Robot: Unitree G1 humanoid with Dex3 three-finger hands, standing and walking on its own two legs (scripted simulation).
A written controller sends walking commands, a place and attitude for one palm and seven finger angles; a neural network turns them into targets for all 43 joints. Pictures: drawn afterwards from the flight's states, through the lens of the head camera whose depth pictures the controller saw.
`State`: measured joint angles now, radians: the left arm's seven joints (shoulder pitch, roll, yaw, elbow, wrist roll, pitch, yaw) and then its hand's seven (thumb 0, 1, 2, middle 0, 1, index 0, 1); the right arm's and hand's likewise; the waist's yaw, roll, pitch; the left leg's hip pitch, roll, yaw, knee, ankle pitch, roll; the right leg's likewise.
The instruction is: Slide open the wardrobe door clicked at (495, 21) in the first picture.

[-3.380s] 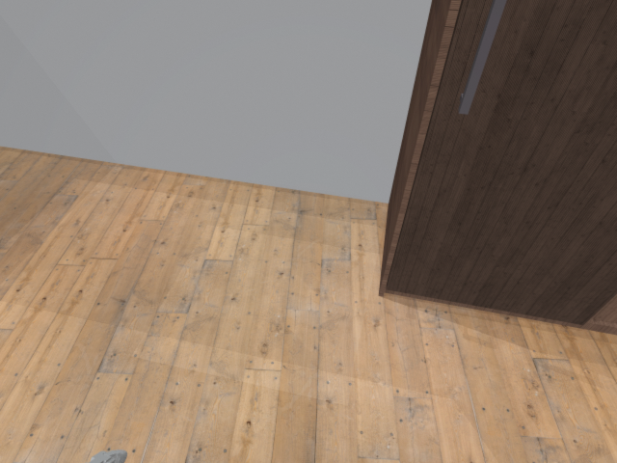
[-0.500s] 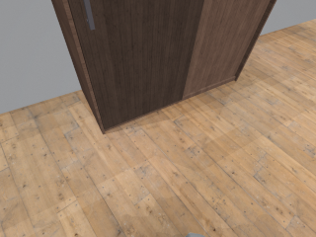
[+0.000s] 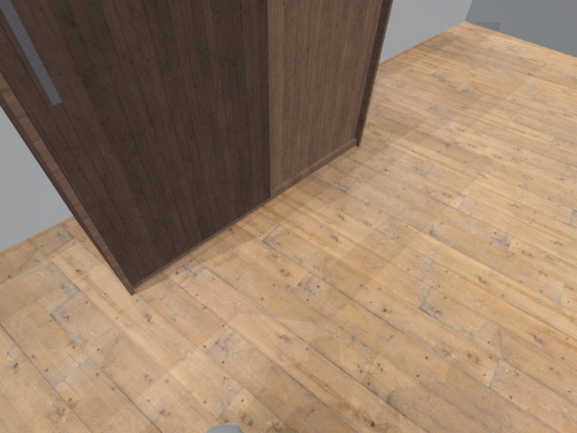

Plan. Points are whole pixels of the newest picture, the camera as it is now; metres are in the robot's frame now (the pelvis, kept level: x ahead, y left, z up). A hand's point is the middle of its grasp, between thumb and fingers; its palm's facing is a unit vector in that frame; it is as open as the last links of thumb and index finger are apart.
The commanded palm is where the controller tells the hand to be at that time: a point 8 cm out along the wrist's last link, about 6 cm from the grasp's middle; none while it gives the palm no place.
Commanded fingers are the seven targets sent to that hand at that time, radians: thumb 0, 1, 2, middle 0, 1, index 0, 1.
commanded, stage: walk to a spot facing it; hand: left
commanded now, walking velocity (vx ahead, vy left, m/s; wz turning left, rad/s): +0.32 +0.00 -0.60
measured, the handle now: (9, 16) +0.70 +0.58 +0.22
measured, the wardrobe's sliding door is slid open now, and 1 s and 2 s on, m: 0.00 0.00 0.00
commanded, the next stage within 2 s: turn to face it in 1.92 s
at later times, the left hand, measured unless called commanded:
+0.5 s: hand (202, 341) +0.30 +0.19 -0.17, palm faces -0.31 -0.94 -0.15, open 7.4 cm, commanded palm none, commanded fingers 0.00 0.90 0.90 -0.20 -0.30 -0.20 -0.30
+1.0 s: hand (260, 269) +0.45 +0.10 -0.16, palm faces -0.50 -0.83 -0.24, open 7.4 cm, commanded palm none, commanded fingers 0.00 0.90 0.90 -0.20 -0.30 -0.20 -0.30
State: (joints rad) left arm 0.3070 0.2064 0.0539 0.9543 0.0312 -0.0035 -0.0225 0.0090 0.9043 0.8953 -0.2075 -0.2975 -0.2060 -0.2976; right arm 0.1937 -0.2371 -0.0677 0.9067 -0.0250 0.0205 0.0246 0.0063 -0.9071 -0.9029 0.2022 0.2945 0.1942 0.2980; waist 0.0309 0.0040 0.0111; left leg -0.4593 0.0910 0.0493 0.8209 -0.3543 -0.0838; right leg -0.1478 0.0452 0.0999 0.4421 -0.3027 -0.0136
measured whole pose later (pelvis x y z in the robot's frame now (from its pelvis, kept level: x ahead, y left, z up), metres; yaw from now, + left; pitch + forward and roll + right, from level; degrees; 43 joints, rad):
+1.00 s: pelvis +0.27 -0.02 -0.01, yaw -34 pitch +1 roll +1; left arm 0.18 0.20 0.07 0.92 0.03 0.02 0.00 0.01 0.91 0.90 -0.21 -0.30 -0.20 -0.30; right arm 0.07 -0.20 -0.05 0.86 -0.02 0.03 -0.01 0.00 -0.91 -0.90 0.20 0.29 0.19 0.30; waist 0.02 0.01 0.06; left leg -0.53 0.12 0.01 0.96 -0.36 -0.10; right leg -0.34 0.08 0.02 0.54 -0.22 -0.08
